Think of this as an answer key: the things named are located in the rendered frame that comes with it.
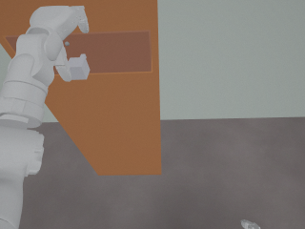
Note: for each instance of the robot right hand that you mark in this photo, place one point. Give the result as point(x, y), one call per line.
point(249, 225)

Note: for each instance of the robot left forearm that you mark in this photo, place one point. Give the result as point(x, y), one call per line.
point(29, 75)

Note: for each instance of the robot left hand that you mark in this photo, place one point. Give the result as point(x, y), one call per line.
point(63, 20)

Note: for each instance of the left robot upper arm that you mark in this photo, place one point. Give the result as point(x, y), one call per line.
point(21, 152)

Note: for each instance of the cabinet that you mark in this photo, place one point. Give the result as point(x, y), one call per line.
point(112, 118)

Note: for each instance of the handle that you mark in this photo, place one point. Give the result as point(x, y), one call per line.
point(79, 67)

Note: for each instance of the drawer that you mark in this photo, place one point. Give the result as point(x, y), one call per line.
point(108, 51)

